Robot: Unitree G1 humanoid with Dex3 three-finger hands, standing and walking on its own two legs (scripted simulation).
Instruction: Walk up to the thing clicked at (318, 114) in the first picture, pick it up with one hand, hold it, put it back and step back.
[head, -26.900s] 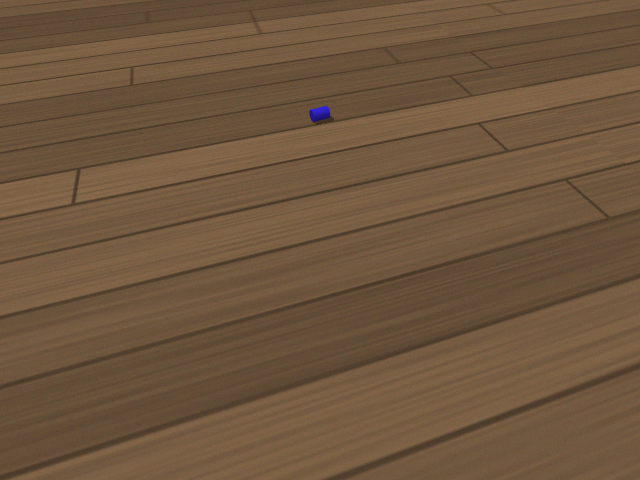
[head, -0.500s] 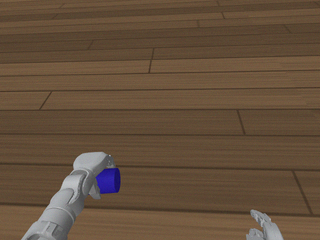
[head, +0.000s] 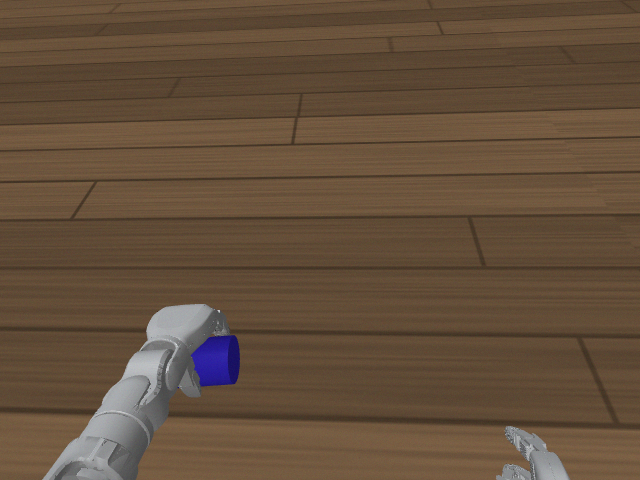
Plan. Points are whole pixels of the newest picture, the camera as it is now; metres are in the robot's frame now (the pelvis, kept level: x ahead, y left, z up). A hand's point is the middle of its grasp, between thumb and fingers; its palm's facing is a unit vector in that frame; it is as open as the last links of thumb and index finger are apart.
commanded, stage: crouch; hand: left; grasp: from above
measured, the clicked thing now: (201, 361) +0.30 +0.22 -0.08
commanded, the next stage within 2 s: lower in 1.74 s
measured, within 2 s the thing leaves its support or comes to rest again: neither
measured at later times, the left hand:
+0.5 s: hand (229, 367) +0.36 +0.23 -0.26, palm faces -0.41 +0.03 -0.91, open 9.5 cm
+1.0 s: hand (254, 386) +0.40 +0.22 -0.47, palm faces -0.44 -0.01 -0.90, open 9.6 cm
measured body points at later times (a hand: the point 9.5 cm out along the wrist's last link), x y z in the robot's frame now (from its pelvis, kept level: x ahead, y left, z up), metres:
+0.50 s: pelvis -0.04 +0.00 -0.15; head +0.09 +0.01 +0.28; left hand +0.38 +0.22 -0.20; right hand +0.00 -0.29 -0.27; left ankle +0.01 +0.11 -0.74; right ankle +0.02 -0.12 -0.74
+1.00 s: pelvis -0.06 +0.00 -0.31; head +0.17 +0.03 +0.07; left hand +0.42 +0.22 -0.42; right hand +0.00 -0.28 -0.44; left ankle +0.01 +0.11 -0.74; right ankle +0.02 -0.12 -0.74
